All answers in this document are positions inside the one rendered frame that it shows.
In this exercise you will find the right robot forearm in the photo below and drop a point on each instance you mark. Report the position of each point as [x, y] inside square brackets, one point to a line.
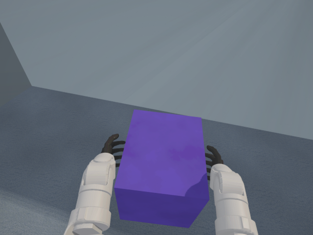
[232, 211]

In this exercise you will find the robot right hand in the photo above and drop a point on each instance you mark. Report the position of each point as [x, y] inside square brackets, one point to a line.
[216, 158]

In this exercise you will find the left robot forearm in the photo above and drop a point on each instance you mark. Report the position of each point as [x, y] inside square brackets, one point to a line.
[91, 215]

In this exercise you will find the carton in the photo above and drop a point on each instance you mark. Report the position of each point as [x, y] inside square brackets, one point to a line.
[162, 177]

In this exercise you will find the robot left hand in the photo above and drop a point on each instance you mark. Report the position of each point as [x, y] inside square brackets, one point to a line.
[108, 147]

